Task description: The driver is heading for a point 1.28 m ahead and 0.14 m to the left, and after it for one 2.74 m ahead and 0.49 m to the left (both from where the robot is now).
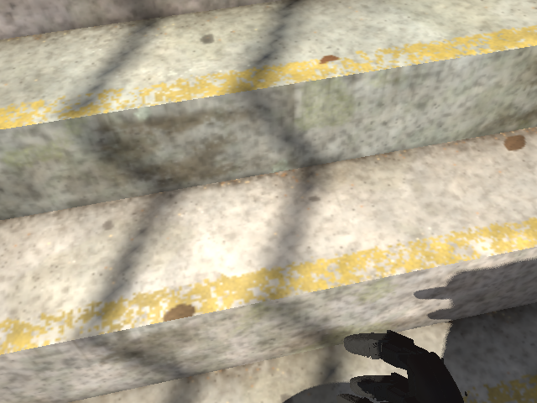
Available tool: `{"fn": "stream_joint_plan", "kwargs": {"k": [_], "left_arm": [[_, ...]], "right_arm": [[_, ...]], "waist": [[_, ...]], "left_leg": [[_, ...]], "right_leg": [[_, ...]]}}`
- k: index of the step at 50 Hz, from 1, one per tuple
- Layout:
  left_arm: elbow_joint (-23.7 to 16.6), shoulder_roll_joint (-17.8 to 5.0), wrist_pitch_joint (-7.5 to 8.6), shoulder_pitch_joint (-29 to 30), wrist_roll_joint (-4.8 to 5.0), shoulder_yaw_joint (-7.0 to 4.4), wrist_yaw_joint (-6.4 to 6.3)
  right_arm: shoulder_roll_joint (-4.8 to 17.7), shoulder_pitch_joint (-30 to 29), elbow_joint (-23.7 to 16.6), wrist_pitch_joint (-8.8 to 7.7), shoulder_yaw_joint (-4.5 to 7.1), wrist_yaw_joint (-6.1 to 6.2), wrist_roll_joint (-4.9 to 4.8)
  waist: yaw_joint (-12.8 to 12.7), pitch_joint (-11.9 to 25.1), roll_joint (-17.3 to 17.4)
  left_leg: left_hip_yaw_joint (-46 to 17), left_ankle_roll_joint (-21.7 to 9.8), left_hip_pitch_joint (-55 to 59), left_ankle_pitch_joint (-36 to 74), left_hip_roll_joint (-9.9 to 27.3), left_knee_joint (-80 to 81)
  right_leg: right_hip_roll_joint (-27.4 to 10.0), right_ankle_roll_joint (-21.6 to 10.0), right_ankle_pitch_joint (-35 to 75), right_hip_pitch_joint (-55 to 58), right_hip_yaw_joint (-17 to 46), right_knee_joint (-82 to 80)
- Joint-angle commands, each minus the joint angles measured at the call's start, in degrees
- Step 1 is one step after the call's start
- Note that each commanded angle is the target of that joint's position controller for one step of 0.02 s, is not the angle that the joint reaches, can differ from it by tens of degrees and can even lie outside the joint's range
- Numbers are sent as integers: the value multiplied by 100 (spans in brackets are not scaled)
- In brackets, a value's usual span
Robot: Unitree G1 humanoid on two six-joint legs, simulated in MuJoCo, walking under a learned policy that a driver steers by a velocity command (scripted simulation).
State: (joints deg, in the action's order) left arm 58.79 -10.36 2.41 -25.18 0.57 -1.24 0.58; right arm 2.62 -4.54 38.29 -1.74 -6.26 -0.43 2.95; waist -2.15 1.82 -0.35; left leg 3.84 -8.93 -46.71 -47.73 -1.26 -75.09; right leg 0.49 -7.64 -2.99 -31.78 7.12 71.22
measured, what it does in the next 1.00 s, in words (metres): steps on the spot: right foot 0.24 m lower, then left foot 0.22 m higher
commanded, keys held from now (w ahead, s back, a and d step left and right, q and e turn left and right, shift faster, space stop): w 0.84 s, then no key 0.16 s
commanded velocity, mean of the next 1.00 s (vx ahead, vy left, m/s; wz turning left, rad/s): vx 0.47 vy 0.00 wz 0.00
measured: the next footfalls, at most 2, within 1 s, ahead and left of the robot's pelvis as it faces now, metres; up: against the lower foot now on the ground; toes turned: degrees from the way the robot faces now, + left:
right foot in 0.40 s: -0.03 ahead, -0.15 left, -0.24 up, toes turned -8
left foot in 0.86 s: +0.15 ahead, +0.08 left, -0.01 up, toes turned -3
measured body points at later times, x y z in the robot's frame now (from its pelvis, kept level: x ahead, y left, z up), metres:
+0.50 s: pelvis -0.03 -0.08 -0.13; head -0.04 -0.12 +0.32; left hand -0.16 +0.11 -0.26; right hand +0.28 -0.19 -0.14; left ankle -0.04 +0.05 -0.45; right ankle -0.07 -0.14 -0.84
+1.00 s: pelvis +0.05 -0.04 +0.04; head +0.04 -0.07 +0.49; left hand +0.11 +0.20 -0.09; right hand +0.25 -0.26 -0.06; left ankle +0.12 +0.07 -0.60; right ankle -0.02 -0.15 -0.59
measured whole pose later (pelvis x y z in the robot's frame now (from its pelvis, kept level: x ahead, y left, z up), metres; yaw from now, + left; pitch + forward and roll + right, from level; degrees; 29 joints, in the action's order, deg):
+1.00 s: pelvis +0.05 -0.04 +0.04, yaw -1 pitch +1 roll +3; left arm 54.1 -11.5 3.0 -17.5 0.6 1.7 0.9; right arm 10.0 0.3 45.0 0.0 -1.7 1.4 3.5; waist 1.7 3.1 1.5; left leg 2.4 -10.1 -40.1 -24.0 -3.3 -66.6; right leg 0.2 -12.8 9.9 -29.1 2.6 70.9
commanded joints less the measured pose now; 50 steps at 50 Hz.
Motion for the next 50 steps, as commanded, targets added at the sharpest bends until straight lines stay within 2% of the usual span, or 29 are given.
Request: {"fn": "stream_joint_plan", "kwargs": {"k": [1, 2, 4, 11, 14, 15, 17, 19, 20, 21, 22, 23, 24, 25, 26, 28, 33, 37, 39, 40, 41, 43, 44, 45, 46, 47, 48, 49, 50], "left_arm": [[-1793, 579, 55, 1464, -73, 179, 13], [-1538, 238, -57, 708, -135, 127, -75], [-1412, 17, -210, -9, -187, 162, -172], [-1343, -652, -561, -502, 24, -15, -386], [-1291, -357, -731, -471, -119, 47, -478], [-1084, -103, -732, -619, -59, 86, -404], [-608, 156, -678, -469, -197, 152, -297], [-121, 405, -496, -356, -37, 287, -194], [-44, 268, -430, -419, -518, 326, -128], [-261, -599, -252, -469, -797, 147, -13], [-248, -1309, -266, -1189, -531, -139, 32], [-283, -965, -333, -1422, -400, -114, 94], [-385, -1735, -264, -1271, -326, -308, -109], [-394, -822, -176, -1066, -443, -78, -287], [-455, -665, -14, -841, -583, 17, -417], [-510, -250, 62, -720, -499, 127, -471], [-42, 87, -255, -1722, -349, 168, -467], [120, -63, -317, -1147, -276, 177, -480], [135, 16, -342, -686, -23, 228, -417], [326, 61, -383, -923, 21, 280, -408], [245, -138, -378, -506, 48, 282, -414], [246, -1215, -142, -590, -17, 46, -420], [331, -938, -139, -1215, 98, 101, -335], [246, -1165, -84, -1054, 80, 69, -246], [-31, -1014, -85, -346, 33, 113, -156], [-417, -438, 22, 390, 39, 266, -44], [-782, -105, 172, 1150, -17, 308, 127], [-1504, 300, 352, 2369, -33, 454, 223], [-1946, 782, 463, 3181, -6, 548, 199]], "right_arm": [[160, -22, 589, 134, 368, -24, 22], [-3, -171, 783, 40, 364, -26, -34], [210, -337, 940, -106, 402, -63, -34], [1104, -722, 325, -222, 444, 118, 200], [1110, -1037, -120, -224, 499, 89, -43], [1179, -690, -51, -150, 530, 150, -276], [576, -525, -351, -56, 395, 261, -570], [-155, -19, -401, -6, 198, 210, -714], [-569, -230, -580, -7, 130, 75, -792], [-1050, 339, -559, -260, 23, -110, -727], [-556, 1065, -270, -445, 120, -229, -738], [-146, 87, -453, -600, 214, -332, -689], [-555, -1181, -1030, -488, -60, -262, -647], [-146, -2165, -1008, -375, 95, -126, -609], [59, -2197, -985, -258, 167, -76, -617], [429, -1601, -607, -130, 322, 28, -415], [-468, -1726, -627, -289, 18, -175, -557], [-744, -1095, -722, -203, -203, -209, -488], [-286, -1542, -930, -249, -162, -156, -448], [-392, -1555, -870, -277, -177, -133, -369], [-322, -1419, -925, -346, -134, -134, -379], [815, 154, -545, -178, 308, -9, -480], [807, 14, -396, -167, 321, 8, -547], [986, 783, -178, -11, 435, 89, -427], [1374, 1237, 136, 197, 595, 189, -312], [1267, 1545, 648, 332, 605, 249, -149], [936, 1943, 953, 388, 574, 300, 280], [585, 2294, 1296, 304, 458, 249, 338], [358, 2195, 1653, 209, 376, 152, 227]], "waist": [[-329, -122, 652], [-722, -311, 165], [-1130, -335, 260], [-1348, 321, 811], [-1038, 270, 464], [-863, 361, 454], [-299, 14, 120], [213, -260, -680], [431, -393, -1365], [770, -144, -1628], [578, 627, -1133], [47, 318, 98], [-126, 136, -639], [-479, -534, 587], [-384, -791, 265], [-375, -708, 143], [-641, -610, -206], [9, -261, -631], [66, -313, -202], [88, 102, -442], [490, 453, -865], [1125, 1454, -1877], [642, 1781, -1261], [953, 2053, -958], [1029, 2084, 48], [883, 1966, 1216], [900, 1771, 1522], [1180, 931, 1123], [949, 182, 725]], "left_leg": [[-2365, 165, 438, -301, 1078, 3151], [-1784, 257, -175, 115, 1037, 3015], [-1639, 66, -660, 487, 1274, 3387], [-462, 276, -849, 458, 1518, 3152], [-220, 533, -361, 984, 1782, 2031], [23, 567, -170, 338, 1620, 1807], [-18, 512, -86, 506, 1822, 446], [598, 681, 38, 1343, 1220, -2656], [289, 608, -1202, 1072, 750, -6097], [-572, 772, -2814, 1197, 79, -8279], [-708, 1037, -3539, 1555, 160, -8761], [-1072, 808, -4554, 2806, 275, -7885], [-1255, 917, -5162, 3207, 912, -6971], [-1383, 953, -5585, 3901, 862, -6919], [-1602, 1018, -5312, 4159, 931, -6643], [-1303, 1049, -4741, 4341, 705, -6488], [-925, 595, -5565, 3830, 309, -6366], [-330, 646, -4808, 3534, 687, -6541], [655, 521, -2741, 3542, 660, -4082], [1140, 349, -1710, 3268, 437, -3735], [960, 184, -437, 2701, 292, -2713], [1048, 245, 1501, 1127, -471, -893], [373, -9, 2278, 1478, -445, -348], [-484, -67, 2745, 854, -302, 524], [-1443, -198, 2851, 97, -15, 1678], [-2854, -395, 2780, 953, 583, 2999], [-3697, -596, 2392, 1203, 1057, 3488], [-3215, -442, 1712, 2429, 950, 3150], [-1708, -31, 1517, 3478, 616, 2816]], "right_leg": [[466, 132, -1437, -2398, 424, 3985], [454, 308, -812, -1953, 124, 4046], [525, 530, 49, -1672, -124, 4715], [150, 1026, 728, 11, -1028, 3118], [-448, 527, 410, 741, -1178, -752], [-473, 239, 1044, 1315, -1704, -2420], [-550, -49, 1901, 1886, -2256, -4523], [-982, -22, 2712, 1600, -1673, -6619], [-1170, 139, 4058, 1864, -1180, -5790], [-1362, 633, 7616, 2535, -146, -3463], [-2107, 165, 6433, 3485, 848, -3859], [-1865, 281, 3878, 4017, 757, -3834], [-3101, -476, -574, 3683, 3046, -5419], [-2957, -487, -2316, 3600, 3312, -6045], [-3210, -622, -2431, 3175, 3605, -6384], [-2493, -501, -1737, 3066, 2335, -6232], [-1741, 62, -824, 3738, 426, -5836], [-1813, -258, -236, 3178, -27, -6622], [-1315, -126, 1775, 2122, -1209, -7005], [-1321, -185, 4419, 2115, -1517, -6855], [-1286, -175, 7552, 2122, -1758, -6393], [-1597, -839, 11816, 3224, -1375, -5173], [-1352, -765, 11812, 2506, -1418, -4349], [-1239, -811, 10739, 2365, -1318, -3863], [-659, -690, 8719, 1680, -1499, -3149], [-407, -805, 4166, 1057, -1087, -1805], [57, -678, 1484, 394, -105, 1092], [421, -609, 72, -515, 632, 3243], [493, -539, -750, -1302, 713, 4114]]}}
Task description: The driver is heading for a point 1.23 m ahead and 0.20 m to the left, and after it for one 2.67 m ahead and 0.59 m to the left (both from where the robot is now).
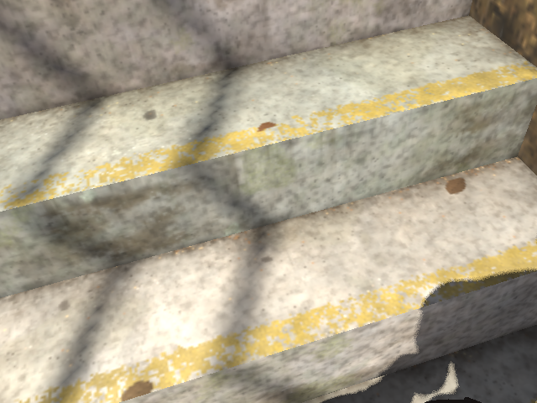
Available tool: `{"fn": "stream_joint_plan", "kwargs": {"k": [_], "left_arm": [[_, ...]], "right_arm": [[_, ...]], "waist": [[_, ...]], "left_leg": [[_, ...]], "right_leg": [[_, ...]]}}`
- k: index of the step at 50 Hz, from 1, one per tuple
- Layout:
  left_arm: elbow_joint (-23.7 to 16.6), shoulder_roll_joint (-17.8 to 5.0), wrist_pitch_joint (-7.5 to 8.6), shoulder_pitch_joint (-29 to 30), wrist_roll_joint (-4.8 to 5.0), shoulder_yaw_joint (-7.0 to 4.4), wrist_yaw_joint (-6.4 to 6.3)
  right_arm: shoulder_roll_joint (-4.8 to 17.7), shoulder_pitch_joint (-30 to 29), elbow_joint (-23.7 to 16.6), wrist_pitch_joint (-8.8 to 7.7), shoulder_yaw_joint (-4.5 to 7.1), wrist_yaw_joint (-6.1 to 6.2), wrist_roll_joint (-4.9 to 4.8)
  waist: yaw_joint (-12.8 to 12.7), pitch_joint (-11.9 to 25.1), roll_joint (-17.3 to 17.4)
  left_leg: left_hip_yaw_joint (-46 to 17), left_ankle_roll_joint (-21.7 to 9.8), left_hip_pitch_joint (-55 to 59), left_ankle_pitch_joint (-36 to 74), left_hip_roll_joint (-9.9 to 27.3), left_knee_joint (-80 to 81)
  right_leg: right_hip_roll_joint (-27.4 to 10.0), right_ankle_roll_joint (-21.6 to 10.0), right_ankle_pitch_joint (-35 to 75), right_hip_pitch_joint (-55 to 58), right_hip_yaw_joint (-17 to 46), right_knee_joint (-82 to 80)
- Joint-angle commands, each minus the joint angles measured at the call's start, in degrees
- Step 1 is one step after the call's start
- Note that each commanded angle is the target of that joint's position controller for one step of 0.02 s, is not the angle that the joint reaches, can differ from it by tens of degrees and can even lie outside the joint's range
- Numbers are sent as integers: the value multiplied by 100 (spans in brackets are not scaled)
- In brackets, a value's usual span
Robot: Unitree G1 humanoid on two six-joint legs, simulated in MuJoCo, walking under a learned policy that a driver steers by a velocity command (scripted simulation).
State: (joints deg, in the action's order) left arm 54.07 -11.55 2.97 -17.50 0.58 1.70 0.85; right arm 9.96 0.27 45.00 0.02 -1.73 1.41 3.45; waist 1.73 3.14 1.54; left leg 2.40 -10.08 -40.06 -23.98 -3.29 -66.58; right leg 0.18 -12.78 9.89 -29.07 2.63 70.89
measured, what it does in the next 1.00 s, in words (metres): steps to the right, turning left: right foot 0.22 m lower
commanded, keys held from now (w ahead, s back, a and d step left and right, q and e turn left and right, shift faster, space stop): no key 0.40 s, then q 0.52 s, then w+q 0.08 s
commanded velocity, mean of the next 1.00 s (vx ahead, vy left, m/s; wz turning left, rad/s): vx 0.07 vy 0.00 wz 0.23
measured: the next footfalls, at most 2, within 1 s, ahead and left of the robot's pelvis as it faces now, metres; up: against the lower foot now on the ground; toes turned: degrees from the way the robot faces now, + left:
right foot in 0.50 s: -0.02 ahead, -0.29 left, -0.22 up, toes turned +1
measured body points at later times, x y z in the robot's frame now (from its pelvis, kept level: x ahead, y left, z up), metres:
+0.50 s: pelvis +0.02 -0.15 -0.05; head +0.02 -0.16 +0.40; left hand +0.07 +0.11 -0.18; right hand +0.17 -0.36 -0.17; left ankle +0.04 +0.12 -0.64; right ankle +0.00 -0.28 -0.81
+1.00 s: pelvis -0.08 -0.25 -0.14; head -0.07 -0.28 +0.31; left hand -0.07 +0.03 -0.23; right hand +0.15 -0.41 -0.26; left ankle -0.15 -0.09 -0.65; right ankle -0.06 -0.29 -0.88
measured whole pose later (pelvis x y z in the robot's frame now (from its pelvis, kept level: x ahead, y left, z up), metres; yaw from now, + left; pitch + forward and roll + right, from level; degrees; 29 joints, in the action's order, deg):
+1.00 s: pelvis -0.08 -0.25 -0.14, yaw +16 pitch +2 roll +2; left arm 39.2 -10.8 -1.6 -17.3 -3.0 -0.6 -6.7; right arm 10.2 7.4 40.9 2.6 2.5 3.5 0.2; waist -2.7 2.2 3.2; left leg -5.7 8.5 -48.6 -9.4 0.5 -100.6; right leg -1.7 -6.1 -12.8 -13.0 -16.0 22.7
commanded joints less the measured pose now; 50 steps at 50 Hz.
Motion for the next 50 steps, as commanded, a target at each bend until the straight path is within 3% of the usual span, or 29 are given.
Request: {"fn": "stream_joint_plan", "kwargs": {"k": [1, 2, 3, 4, 5, 7, 9, 12, 17, 20, 21, 23, 24, 25, 26, 27, 28, 29, 30, 31, 32, 33, 35, 36, 38, 40, 42, 46, 50], "left_arm": [[-1479, 1265, 496, 2111, 103, 369, 173], [-1181, 1210, 386, 668, 116, 310, 222], [-1007, 980, 162, -174, 83, 290, 257], [-979, 545, -36, -469, 38, 206, 220], [-961, 224, -185, -431, 26, 131, 118], [-1118, 65, -326, 56, -70, 91, -95], [-1255, 14, -406, 455, 8, 70, -321], [-1367, -104, -454, 798, 94, -2, -425], [-1498, 24, -574, 780, 42, -11, -384], [-904, 263, -610, -370, -55, -30, -152], [-734, 225, -650, -390, -130, -65, -140], [-328, 103, -620, -283, -224, -138, -118], [-8, 308, -546, -1057, -163, -87, -172], [314, 407, -506, -959, -189, 81, -219], [319, -19, -505, -539, -259, 107, -266], [413, -1134, -609, -1007, -594, -195, -181], [379, -1318, -695, -1142, -476, -347, -162], [365, -917, -813, -1146, -569, -251, -89], [140, -943, -788, -888, -491, -334, -135], [40, -762, -736, -923, -320, -317, -230], [-15, -312, -653, -892, -365, -182, -343], [-219, -199, -534, -553, -496, -149, -405], [-531, -480, -440, -163, -572, -211, -518], [-659, -330, -427, 25, -629, -146, -537], [-858, -330, -462, 3, -477, -154, -636], [-963, -669, -515, -580, -409, -314, -763], [-1107, -708, -521, -727, -409, -369, -776], [-1837, -601, -447, 66, -382, -381, -857], [-1975, -849, -348, 48, -357, -509, -729]], "right_arm": [[-643, 1941, 1375, -38, -132, -204, 51], [-864, 1370, 1286, -36, -100, -262, -51], [-702, 758, 1136, 40, -23, -221, -147], [-428, 128, 980, 64, 31, -184, -277], [-156, -196, 868, 78, 69, -153, -239], [210, -104, 797, -29, 123, -56, -180], [284, 259, 652, -79, 158, 145, -132], [370, 848, 439, 17, 283, 331, -160], [485, 1244, 144, 231, 460, 474, -269], [464, 705, -25, 312, 448, 458, -391], [398, 819, -82, 384, 432, 467, -420], [192, 933, -465, 423, 371, 480, -309], [-74, 853, -615, 267, 267, 432, -401], [-643, 1299, -538, 204, 150, 273, -483], [-1045, 1660, -314, 141, 116, 115, -468], [-974, 1860, -110, -28, 125, -29, -627], [-523, 1881, -128, -160, 152, -71, -651], [-440, 1279, -73, -248, 217, -113, -670], [-256, 875, -142, -253, 203, -84, -638], [-562, 297, -293, -232, 58, -88, -570], [-650, 145, -304, -195, 54, -146, -559], [-666, 326, -267, -102, 17, -120, -572], [-437, 54, -468, -12, 94, -10, -433], [-172, 449, -308, 83, 223, 95, -464], [102, 391, -296, 180, 389, 210, -417], [-49, 222, -438, 169, 390, 248, -298], [-96, 295, -566, 175, 383, 196, -302], [-81, 609, -684, 211, 406, 196, -305], [88, 646, -849, 182, 377, 206, -351]], "waist": [[222, -144, -47], [-591, -346, -490], [-1029, -613, -246], [-1303, -818, -98], [-1345, -937, -136], [-1175, -815, 34], [-810, -476, 335], [-312, 37, 787], [42, 269, 1307], [-462, 208, 567], [-368, 22, 419], [-39, -461, -240], [-389, -302, -310], [56, -141, -678], [474, 151, -1301], [331, 637, -1814], [138, 1017, -1518], [-62, 953, -1140], [-99, 943, -759], [-298, 897, -968], [-317, 865, -917], [-219, 850, -775], [-230, 550, -1168], [-117, 434, -1249], [-287, -51, -1184], [-547, -316, -948], [-549, -355, -757], [-314, -229, -151], [-396, -178, -632]], "left_leg": [[-1354, 198, 910, 1529, 934, 2417], [-1952, 18, 673, 1587, 1161, 2673], [-2722, -106, -287, -538, 1377, 3299], [-2644, -49, -744, -1596, 1299, 3576], [-2308, 7, -1041, -1562, 1181, 3664], [-1980, -201, -1131, -1367, 1185, 3780], [-2250, -279, -470, -1339, 1397, 3678], [-2681, -346, 722, -1363, 1581, 3452], [-2921, -90, 1528, -792, 1687, 2523], [-1549, 403, 531, -41, 1174, 1665], [-1357, 564, 443, 486, 1082, 1285], [-1023, 717, 920, 1365, 773, -167], [-836, 838, 1699, 1578, 702, -1697], [-588, 836, 849, -431, 475, -3182], [-670, 845, -1183, -1771, -216, -5241], [-757, 1318, -2202, -2110, -458, -6730], [-784, 1505, -3068, -1889, -230, -6808], [-828, 1482, -3312, -1233, -185, -7363], [-805, 1508, -3482, -523, 278, -6290], [-842, 1551, -3702, -292, 539, -5940], [-939, 1507, -3224, 203, 594, -5965], [-976, 1552, -2458, 986, 700, -5542], [-946, 1616, -2128, 1435, 892, -4821], [-978, 1699, -1669, 1619, 748, -4854], [-915, 1733, -1899, 1498, 387, -4805], [-995, 1672, -2522, 1100, 188, -4922], [-1197, 1657, -2898, 835, 130, -5338], [-1086, 1955, -1966, 1382, 301, -3942], [-622, 1820, -1887, 1482, 567, -3061]], "right_leg": [[628, -90, -2304, -2003, 1284, 4688], [880, 58, -2328, -2449, 1624, 4985], [661, 393, -2175, -2403, 1447, 4976], [584, 730, -1947, -2292, 1189, 4632], [564, 1027, -1650, -2157, 905, 4229], [376, 1396, -1065, -2036, 493, 3542], [69, 1568, -812, -2208, 605, 3070], [-225, 1766, -917, -2325, 484, 2323], [-505, 1754, -1860, -2052, 571, 990], [-408, 1357, -1137, 316, -588, -2492], [-308, 1311, -643, 933, -1008, -4100], [-413, 1203, 1815, 1034, -1026, -6494], [-1123, 1097, 3072, 1157, -390, -8136], [-1531, 1259, 4901, 1905, -89, -8186], [-1567, 1856, 8532, 3231, 62, -6160], [-1664, 1431, 10990, 4447, -321, -3814], [-1529, 1116, 9722, 5261, -251, -3537], [-1478, 714, 7458, 4971, -172, -3511], [-1484, 690, 5107, 4745, -38, -3692], [-1687, 525, 4574, 4754, 157, -3950], [-1779, 507, 4841, 4404, 113, -4194], [-1980, 238, 3811, 3570, 455, -4680], [-2227, 59, 3954, 2946, 695, -4991], [-2070, -33, 3441, 2534, 416, -5068], [-1821, 88, 2896, 2513, -80, -5083], [-1798, 200, 2623, 3188, -274, -5065], [-2010, 79, 1553, 3462, -22, -5233], [-1759, -29, -488, 2564, -382, -5493], [-1973, -138, -3237, 2499, -26, -6149]]}}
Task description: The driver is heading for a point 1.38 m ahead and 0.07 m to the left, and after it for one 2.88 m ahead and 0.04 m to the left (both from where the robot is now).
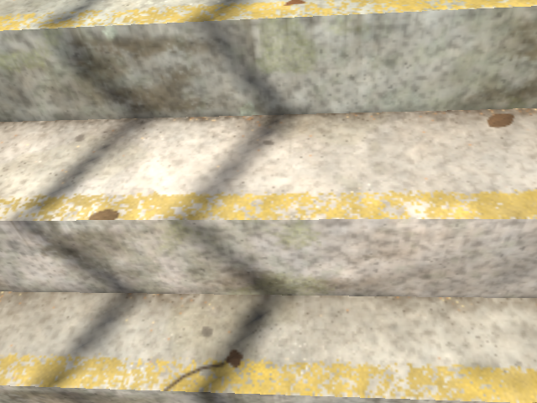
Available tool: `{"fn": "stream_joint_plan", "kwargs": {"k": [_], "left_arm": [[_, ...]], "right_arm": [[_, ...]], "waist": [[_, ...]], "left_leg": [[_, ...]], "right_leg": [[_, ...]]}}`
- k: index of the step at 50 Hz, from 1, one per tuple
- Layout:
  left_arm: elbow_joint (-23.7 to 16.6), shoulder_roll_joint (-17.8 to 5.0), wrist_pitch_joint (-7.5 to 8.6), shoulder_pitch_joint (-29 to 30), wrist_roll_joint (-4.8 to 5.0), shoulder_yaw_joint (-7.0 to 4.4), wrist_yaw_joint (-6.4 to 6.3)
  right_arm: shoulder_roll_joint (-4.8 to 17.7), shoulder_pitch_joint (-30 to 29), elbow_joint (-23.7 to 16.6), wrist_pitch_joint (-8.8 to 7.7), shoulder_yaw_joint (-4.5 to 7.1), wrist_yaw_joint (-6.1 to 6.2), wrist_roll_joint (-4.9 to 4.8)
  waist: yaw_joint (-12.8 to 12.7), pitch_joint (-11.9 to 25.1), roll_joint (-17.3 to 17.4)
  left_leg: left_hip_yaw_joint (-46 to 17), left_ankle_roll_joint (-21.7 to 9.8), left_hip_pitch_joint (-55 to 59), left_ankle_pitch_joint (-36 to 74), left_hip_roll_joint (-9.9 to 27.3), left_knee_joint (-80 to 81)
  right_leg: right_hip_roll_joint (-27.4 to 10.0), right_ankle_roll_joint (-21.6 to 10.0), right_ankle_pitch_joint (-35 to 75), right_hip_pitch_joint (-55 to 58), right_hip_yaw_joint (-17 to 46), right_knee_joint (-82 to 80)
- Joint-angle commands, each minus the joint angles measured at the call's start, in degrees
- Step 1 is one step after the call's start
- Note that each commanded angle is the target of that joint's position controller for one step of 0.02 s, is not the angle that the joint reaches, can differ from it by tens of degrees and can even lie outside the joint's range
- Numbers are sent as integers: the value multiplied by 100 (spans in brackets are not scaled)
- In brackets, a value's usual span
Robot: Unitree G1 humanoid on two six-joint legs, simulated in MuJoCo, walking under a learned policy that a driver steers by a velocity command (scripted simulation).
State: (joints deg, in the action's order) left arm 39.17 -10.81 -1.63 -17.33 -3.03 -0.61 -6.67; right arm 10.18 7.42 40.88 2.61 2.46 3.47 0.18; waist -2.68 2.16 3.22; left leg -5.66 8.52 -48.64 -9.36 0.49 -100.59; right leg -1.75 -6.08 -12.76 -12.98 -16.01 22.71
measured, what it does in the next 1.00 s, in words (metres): walks ahead: left foot, then right foot 0.23 m higher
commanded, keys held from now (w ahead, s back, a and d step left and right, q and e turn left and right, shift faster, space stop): w+q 0.20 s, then w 0.80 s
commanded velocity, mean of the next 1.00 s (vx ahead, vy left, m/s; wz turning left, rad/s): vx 0.42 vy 0.00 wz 0.25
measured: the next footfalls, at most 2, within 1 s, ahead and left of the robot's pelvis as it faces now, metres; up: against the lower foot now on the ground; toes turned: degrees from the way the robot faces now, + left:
left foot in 0.32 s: +0.00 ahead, +0.14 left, +0.00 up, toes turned +15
right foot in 0.84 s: +0.28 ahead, -0.07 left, +0.23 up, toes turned +10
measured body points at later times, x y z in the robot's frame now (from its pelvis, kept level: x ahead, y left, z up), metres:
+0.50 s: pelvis +0.00 +0.05 -0.02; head -0.01 +0.07 +0.43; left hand +0.12 +0.27 -0.13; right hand +0.06 -0.18 -0.15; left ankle -0.04 +0.13 -0.74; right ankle +0.00 -0.09 -0.45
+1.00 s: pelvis +0.12 +0.00 +0.13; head +0.10 +0.00 +0.58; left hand +0.18 +0.25 +0.00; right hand +0.32 -0.21 +0.04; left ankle +0.05 +0.15 -0.39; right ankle +0.23 -0.07 -0.52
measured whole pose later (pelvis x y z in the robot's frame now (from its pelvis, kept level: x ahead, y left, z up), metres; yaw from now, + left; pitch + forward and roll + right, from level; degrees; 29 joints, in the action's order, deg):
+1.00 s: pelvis +0.12 +0.00 +0.13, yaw +11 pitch +1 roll +0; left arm 49.4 -10.9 -0.7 -13.9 -2.6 -0.2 -0.4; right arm 13.9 9.9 44.6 -3.8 0.9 -2.2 -0.6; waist 1.3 4.9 0.0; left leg -8.4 -10.3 -42.6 0.5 -4.2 -100.2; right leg 0.7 -4.2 -27.9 -40.7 -2.3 64.2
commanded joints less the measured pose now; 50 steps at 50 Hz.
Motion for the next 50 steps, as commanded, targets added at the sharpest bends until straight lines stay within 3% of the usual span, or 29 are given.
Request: {"fn": "stream_joint_plan", "kwargs": {"k": [1, 6, 9, 10, 12, 15, 16, 17, 18, 20, 23, 25, 28, 33, 34, 35, 37, 38, 39, 40, 41, 42, 43, 44, 45, 46, 47, 48, 50], "left_arm": [[-496, -979, 124, 27, -3, -301, 58], [-582, -1196, 124, 286, 86, -395, 101], [-674, -1205, 35, 760, 96, -348, 80], [-673, -1417, 73, 940, 171, -391, 121], [-569, -1319, 71, 962, 313, -353, 167], [-355, -694, 28, 711, 417, -122, 311], [-401, -428, 53, 903, 369, -18, 425], [-734, -86, 193, 1383, 362, 121, 522], [-625, -113, 333, 843, 436, 128, 625], [-496, -313, 526, 756, 520, 66, 829], [-680, 25, 637, 1217, 378, 260, 797], [-529, 285, 629, 1042, 488, 317, 805], [-692, 665, 556, 1398, 512, 497, 794], [-1362, 629, 447, 2623, 356, 708, 657], [-1184, 855, 391, 2324, 353, 737, 592], [-1272, 1019, 384, 1948, 365, 819, 631], [-1341, 785, 447, 2274, 237, 888, 803], [-1383, 800, 504, 2440, 211, 829, 822], [-1230, 274, 480, 1373, 117, 545, 800], [-878, -108, 481, 1064, 257, 370, 887], [-602, 53, 501, 1144, 298, 341, 858], [-311, -342, 330, -33, 119, 139, 706], [279, -701, 162, -657, -19, -66, 637], [872, -822, 9, -1199, -129, -169, 653], [580, -600, -50, -443, -299, -57, 605], [484, -306, -16, 151, -211, 33, 592], [572, 101, 70, 677, -3, 159, 605], [708, 373, 171, 773, 171, 215, 641], [984, 332, 219, 840, 64, 161, 646]], "right_arm": [[93, -113, -487, -105, -49, -16, -49], [241, -51, -652, -142, -104, -6, -114], [368, 61, -675, -43, -85, -15, -157], [331, 267, -712, -39, -71, -65, -184], [417, 594, -610, -45, -34, -122, -121], [367, 1067, 63, -148, -19, -259, -57], [339, 1368, 255, -214, -41, -321, -64], [843, 1838, 188, -315, 38, -357, 93], [1663, 1630, -90, -507, 227, -299, 158], [1218, 1305, -76, -533, 110, -166, 6], [582, 1639, 201, -462, -85, -151, 146], [336, 2017, 494, -510, -146, -156, 258], [151, 2313, 932, -539, -219, -205, 244], [195, 1836, 1027, -661, -297, -161, -21], [300, 2318, 1347, -626, -279, -134, 54], [472, 2276, 1478, -475, -229, -37, -20], [685, 1608, 1284, -258, -138, -26, -237], [910, 2219, 1480, -211, -116, -7, -248], [1471, 2019, 1442, -303, 23, 34, -214], [1313, 2457, 1499, -424, 22, -42, -257], [857, 3087, 1602, -581, -72, -218, -186], [1334, 2515, 1467, -743, 24, -330, -235], [1151, 1756, 1218, -765, 37, -443, -244], [400, 588, 1038, -802, -122, -574, -119], [44, -184, 457, -831, -158, -638, -223], [-225, -676, -68, -836, -214, -652, -231], [-562, -832, -373, -798, -372, -663, -60], [-569, -378, -352, -717, -457, -646, 52], [-319, 559, -29, -669, -489, -618, -78]], "waist": [[24, -65, -802], [-5, 115, -700], [234, 2, -824], [444, 204, -1082], [512, 158, -765], [342, -76, 151], [455, 63, 513], [671, 216, 1064], [556, 685, 1230], [390, -17, 310], [475, -431, -593], [480, -357, -245], [494, -815, -19], [420, -1026, 156], [519, -506, 512], [217, -239, 669], [12, 268, -4], [-28, 913, 369], [-640, 1488, 969], [-346, 1792, 832], [125, 2043, 364], [-534, 2567, 201], [-644, 2579, -912], [-683, 1987, -1868], [-425, 1598, -1861], [-134, 794, -1191], [247, -8, -878], [548, -320, -550], [1011, -531, -473]], "left_leg": [[236, -106, -1016, -125, 261, 514], [716, -379, -414, -816, 440, 2072], [1290, -676, 1032, -1435, 243, 3865], [1113, -873, 1639, -1492, 412, 4225], [1233, -1245, 2133, -1485, 369, 5501], [1641, -1658, 3018, -1264, -251, 7779], [1163, -1755, 3594, -1016, -43, 7737], [-1066, -2329, 4530, -1009, 851, 7520], [-3709, -3320, 4343, -2164, 2098, 8586], [-3062, -2843, 4465, -2913, 2048, 8619], [-1800, -2404, 4289, -1706, 1568, 8237], [-1452, -2421, 4471, -892, 1658, 8229], [-1021, -2240, 4436, -688, 1779, 8437], [129, -2056, 2284, -132, 1247, 9652], [-240, -2343, 3274, 248, 1574, 9806], [-60, -2129, 4247, 808, 1624, 9753], [1202, -1889, 3393, 4245, 1108, 9780], [1039, -2101, 3570, 7026, 1302, 9386], [784, -2200, 4333, 9604, 1586, 8542], [866, -2355, 4493, 10620, 1448, 7838], [481, -2365, 3172, 10451, 1386, 7111], [350, -2428, 3354, 9050, 1366, 6806], [438, -2356, 2592, 6644, 830, 5806], [543, -2269, 2248, 2112, 216, 3696], [-538, -2136, 1273, 978, -486, 992], [-876, -2095, 508, 519, -626, -428], [-866, -2060, -169, 382, -556, -860], [-744, -1975, -366, 438, -437, -972], [-506, -1645, -597, 978, -476, -1291]], "right_leg": [[-1839, -827, -1082, 969, 1826, -1402], [-1979, -817, -1915, 845, 1492, -1549], [-1636, -671, -2120, -58, 862, -1527], [-1919, -725, -2102, -187, 961, -1669], [-1955, -701, -2410, -55, 1008, -1531], [-1205, -464, -2324, -197, 429, 492], [-803, -279, -2150, -943, 56, 2319], [-225, 172, -2222, -3132, 234, 5019], [175, 437, -1777, -4068, 1527, 7285], [33, 657, -806, -5596, 2198, 9023], [308, 625, -11, -6401, 2524, 10197], [499, 522, -61, -6771, 2603, 11347], [574, 372, -319, -7900, 2771, 12445], [154, 428, 645, -6392, 1605, 9749], [136, 460, 518, -6696, 1283, 10944], [-306, 358, 35, -6941, 1743, 10861], [-201, -27, -744, -3741, 525, 6976], [300, -123, -1704, -2534, 278, 6716], [488, -101, -2664, -1627, 791, 6285], [855, -147, -2631, -979, 510, 5235], [587, -427, -2360, 317, 1496, 5016], [495, -336, -2665, 622, 2259, 4053], [124, -445, -3118, 994, 3226, 3134], [-267, -588, -2417, 530, 3916, 2162], [-807, -731, -4192, -709, 5561, 884], [-1035, -647, -4946, -1715, 5731, 854], [-1081, -484, -4803, -2725, 5219, 1106], [-940, -296, -4317, -3018, 4617, 1265], [-749, -343, -3550, -3363, 3741, 1197]]}}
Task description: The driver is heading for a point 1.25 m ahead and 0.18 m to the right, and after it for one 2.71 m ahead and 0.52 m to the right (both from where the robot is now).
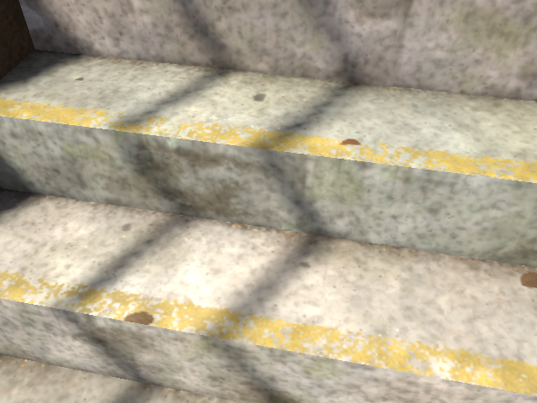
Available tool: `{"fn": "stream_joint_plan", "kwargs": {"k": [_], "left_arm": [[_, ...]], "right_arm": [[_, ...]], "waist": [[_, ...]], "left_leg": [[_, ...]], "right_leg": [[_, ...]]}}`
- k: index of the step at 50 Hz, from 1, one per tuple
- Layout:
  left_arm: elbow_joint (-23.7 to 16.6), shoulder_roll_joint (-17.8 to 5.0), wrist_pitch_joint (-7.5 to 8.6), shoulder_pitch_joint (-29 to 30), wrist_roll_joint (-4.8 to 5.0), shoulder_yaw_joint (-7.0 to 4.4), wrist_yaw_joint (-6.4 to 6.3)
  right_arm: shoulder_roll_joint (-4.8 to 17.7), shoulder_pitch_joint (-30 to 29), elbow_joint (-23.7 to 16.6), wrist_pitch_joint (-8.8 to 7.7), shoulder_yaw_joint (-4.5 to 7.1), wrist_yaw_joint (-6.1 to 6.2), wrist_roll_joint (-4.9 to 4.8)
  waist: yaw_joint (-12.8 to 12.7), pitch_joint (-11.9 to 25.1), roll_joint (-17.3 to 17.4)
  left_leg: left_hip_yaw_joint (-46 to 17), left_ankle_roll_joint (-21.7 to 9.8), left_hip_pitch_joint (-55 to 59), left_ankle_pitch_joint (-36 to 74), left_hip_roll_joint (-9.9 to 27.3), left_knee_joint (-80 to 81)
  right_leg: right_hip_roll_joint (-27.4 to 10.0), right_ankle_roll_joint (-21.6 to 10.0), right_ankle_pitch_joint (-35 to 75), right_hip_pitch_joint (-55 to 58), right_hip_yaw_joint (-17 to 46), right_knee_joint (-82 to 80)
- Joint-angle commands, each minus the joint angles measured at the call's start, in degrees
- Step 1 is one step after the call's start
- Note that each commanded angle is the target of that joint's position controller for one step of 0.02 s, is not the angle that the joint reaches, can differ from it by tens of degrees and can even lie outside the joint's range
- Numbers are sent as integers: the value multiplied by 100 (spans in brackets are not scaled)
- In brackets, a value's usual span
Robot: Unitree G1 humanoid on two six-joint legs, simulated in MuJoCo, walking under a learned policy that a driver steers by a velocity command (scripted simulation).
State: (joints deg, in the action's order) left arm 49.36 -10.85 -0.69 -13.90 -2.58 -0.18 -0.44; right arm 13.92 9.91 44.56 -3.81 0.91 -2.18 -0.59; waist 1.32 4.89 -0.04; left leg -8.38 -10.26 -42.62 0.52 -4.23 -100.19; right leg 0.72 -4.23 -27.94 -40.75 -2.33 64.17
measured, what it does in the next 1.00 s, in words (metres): steps to the left: left foot 0.04 m lower, then right foot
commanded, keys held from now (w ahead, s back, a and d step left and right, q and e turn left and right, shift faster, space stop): w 0.36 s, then w+e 0.64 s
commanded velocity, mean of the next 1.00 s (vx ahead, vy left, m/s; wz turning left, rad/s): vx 0.50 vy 0.00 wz -0.25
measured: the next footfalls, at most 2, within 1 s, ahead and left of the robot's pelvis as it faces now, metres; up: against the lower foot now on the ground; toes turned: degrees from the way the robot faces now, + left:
left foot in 0.46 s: +0.07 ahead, +0.30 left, -0.04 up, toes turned +6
right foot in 0.70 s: +0.02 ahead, +0.14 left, -0.04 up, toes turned +4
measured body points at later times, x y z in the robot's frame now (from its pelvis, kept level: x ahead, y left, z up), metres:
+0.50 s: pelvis +0.06 +0.14 +0.02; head +0.04 +0.14 +0.47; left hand +0.17 +0.39 -0.09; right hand +0.21 -0.08 -0.08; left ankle +0.04 +0.29 -0.64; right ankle +0.09 -0.09 -0.65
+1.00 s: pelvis +0.02 +0.27 -0.04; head +0.05 +0.28 +0.41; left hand +0.06 +0.50 -0.18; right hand +0.33 +0.13 -0.04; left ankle +0.02 +0.37 -0.71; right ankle +0.01 +0.16 -0.55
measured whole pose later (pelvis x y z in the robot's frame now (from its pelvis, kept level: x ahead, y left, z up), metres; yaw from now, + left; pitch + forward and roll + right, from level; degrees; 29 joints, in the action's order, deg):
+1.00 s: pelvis +0.02 +0.27 -0.04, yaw -11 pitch +4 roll +1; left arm 40.3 -9.5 -0.9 -24.1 0.8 -1.4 -3.4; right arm 4.0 -9.0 28.8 -2.1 -3.8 -2.5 3.0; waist -12.0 0.0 -3.4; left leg 3.0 -3.1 -29.0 -53.5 -1.9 -59.3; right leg 8.0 5.0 -34.9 -53.8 4.6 104.5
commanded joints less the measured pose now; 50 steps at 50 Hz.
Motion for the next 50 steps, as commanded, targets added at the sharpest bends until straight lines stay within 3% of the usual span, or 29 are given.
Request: {"fn": "stream_joint_plan", "kwargs": {"k": [1, 4, 11, 18, 22, 24, 26, 27, 28, 30, 31, 32, 33, 35, 36, 37, 38, 39, 40, 41, 42, 43, 44, 45, 46, 47, 48, 49, 50], "left_arm": [[-66, 242, 177, 566, -28, 122, 17], [-148, 30, 218, 679, -94, 117, 1], [-473, -450, 288, -105, -73, -103, -211], [-700, -835, 210, -232, 123, -297, -310], [-1048, -802, 40, 410, 312, -346, -349], [-1181, -506, -92, 576, 402, -265, -354], [-1479, 362, -68, 86, 306, -181, -120], [-1662, 490, 10, 703, 457, -122, -128], [-1635, 386, 50, 52, 275, -205, 8], [-1634, -678, -44, -1253, 179, -356, 127], [-1403, -1100, -191, -2203, 195, -514, 51], [-1215, -1130, -299, -2725, 180, -550, -17], [-1030, -944, -346, -3004, 61, -500, -72], [-649, -468, -294, -3142, -165, -343, -105], [-190, -62, -158, -3845, -101, -252, -122], [152, 197, 166, -4292, -203, -153, -71], [-92, 485, 340, -3368, -243, 50, -56], [-403, 584, 472, -2375, -76, 85, -160], [-377, 481, 560, -2378, 86, 59, -202], [-497, 218, 681, -2109, 346, 40, -247], [-1046, -209, 765, -312, 438, 6, -336], [-1595, -768, 769, 742, 582, -147, -396], [-1757, -902, 567, 962, 651, -260, -443], [-1750, -437, 448, 637, 540, -169, -467], [-1695, -184, 445, -16, 575, -171, -405], [-1679, -251, 418, -604, 490, -250, -373], [-1602, -208, 234, -1387, 369, -328, -309], [-1570, -485, -110, -3350, 223, -378, -304], [-854, -295, -321, -4430, 189, -384, -302]], "right_arm": [[-545, 532, -332, 21, -333, -3, -9], [-325, 492, -344, 114, -361, 131, -17], [-291, -258, -476, 155, -369, 404, -162], [-366, -372, -714, 232, -353, 330, -93], [-461, 25, -801, 353, -409, 226, 13], [-285, 914, -362, 352, -291, 223, 67], [526, 1455, 49, 234, -58, 111, 391], [-71, 1128, 0, 225, -222, 88, 567], [393, 742, -243, 158, -94, 22, 609], [853, -1325, -1080, 59, 69, -69, 332], [1062, -2363, -1408, -87, 161, 44, 236], [764, -2796, -1649, -232, 97, 33, 111], [532, -3023, -1794, -276, 29, 24, 201], [-1, -3167, -2226, -254, -199, -10, 424], [-435, -3832, -2514, -212, -400, -76, 543], [-865, -4067, -3110, -332, -566, -162, 691], [-930, -3492, -3260, -392, -625, -273, 520], [-575, -2972, -3361, -346, -529, -335, 402], [-649, -2945, -3307, -301, -561, -330, 474], [-779, -2759, -3604, -250, -608, -296, 477], [-453, -970, -3390, -94, -427, -150, 236], [140, 440, -2844, 47, -195, 94, -98], [360, 941, -2089, 161, -49, 231, -170], [-246, 564, -1439, 218, -162, 215, 48], [-566, -382, -1527, 185, -265, 129, 312], [-642, -1409, -1758, 188, -279, 34, 521], [-634, -2855, -2029, 213, -326, -38, 590], [372, -4185, -2389, 34, -167, -57, 431], [-159, -4425, -2583, -98, -218, -124, 243]], "waist": [[704, -746, -311], [669, -582, -378], [-52, -36, -849], [-250, 149, -1128], [-5, 170, -1006], [259, -17, -476], [-139, 24, 2139], [-123, -21, 1605], [-767, 468, 1952], [-1932, 849, 1261], [-2519, 1195, 1179], [-2564, 1041, 764], [-2585, 900, 405], [-2297, 154, -271], [-2663, -242, -922], [-2432, -1049, -2067], [-1579, -922, -1541], [-861, -759, -803], [-784, -390, 296], [-418, -207, 450], [1062, 520, 321], [1753, 972, 48], [1839, 1264, 1415], [1094, 481, 1871], [254, 504, 1703], [-452, 1102, 1565], [-1472, 1270, 1287], [-2951, 2163, 2307], [-3051, 2210, 1487]], "left_leg": [[-99, 379, -1329, 113, -22, -1564], [41, 729, -1854, 452, -12, -1652], [380, 1216, -2401, 420, 526, -441], [450, 1195, -1701, -372, 1123, 1398], [671, 996, 575, -1138, 1069, 3988], [1170, 840, 2147, -243, 834, 6531], [-31, 462, 4156, 2299, 1628, 6913], [319, 561, 3746, 3271, 1595, 7465], [205, 611, 4658, 5119, 1635, 6121], [334, 226, 4404, 4448, 1816, 6225], [-323, 142, 3473, 2432, 2606, 6146], [-384, 86, 2781, 889, 2838, 5560], [11, 191, 1981, 709, 2604, 5031], [1180, 727, 1451, 724, 1515, 2951], [1815, 920, -245, -1830, 575, 849], [1820, 1295, -1699, -3772, -513, -786], [1230, 1387, -2262, -4084, -459, -1611], [400, 1331, -1983, -4006, -254, -1692], [359, 1352, -1500, -3784, -152, -2249], [-184, 1438, -469, -3925, 175, -1554], [-871, 1255, 1843, -2995, 596, -111], [-2010, 728, 3026, -3302, 1309, 1977], [-1310, 272, 4731, -2260, 1492, 4675], [-209, 458, 5544, -476, 1170, 5587], [-25, 616, 5462, 378, 1382, 5379], [350, 657, 5030, 2307, 1567, 4973], [731, 794, 4042, 2220, 1260, 5712], [-985, 234, 2890, 720, 2242, 6403], [-1045, 58, 2134, -895, 2626, 6391]], "right_leg": [[-1079, -656, -1893, -641, 2348, -3205], [-1207, -796, -1758, -620, 2212, -3486], [-1682, -1010, -1710, 935, 2606, -3726], [-1896, -775, -1668, 1742, 2661, -3596], [-1467, -457, -1073, 673, 1947, -2942], [-976, -77, -1121, 152, 1264, -1911], [653, 914, -125, -1769, -108, 2382], [547, 685, 153, -1920, 498, 3527], [700, 934, -324, -2291, 583, 5075], [383, 951, -225, -1551, 82, 4309], [-401, 820, 300, -365, 724, 4130], [-498, 900, 768, 161, 598, 3771], [-361, 728, 1002, 967, 391, 2621], [-105, -14, 2304, 1798, -95, -1758], [-232, -577, 3950, 3312, 418, -3636], [187, -910, 5672, 3637, 1898, -3199], [188, -846, 5549, 3548, 2259, -2751], [53, -717, 4479, 2699, 3193, -2457], [-71, -522, 4301, 2120, 3245, -2200], [-289, -386, 4744, 973, 3714, -1981], [-455, -287, 4731, -786, 4301, -1326], [-637, -183, 3685, -1796, 4571, -428], [412, 265, 1787, -2575, 2695, 1251], [1204, 426, -489, -3974, 1203, 2823], [1306, 682, -576, -4026, 725, 4556], [1152, 884, -892, -3136, 474, 4609], [1125, 1053, -1039, -2177, -21, 4567], [263, 1256, -500, -810, 296, 4869], [-80, 1399, 100, 6, 595, 6062]]}}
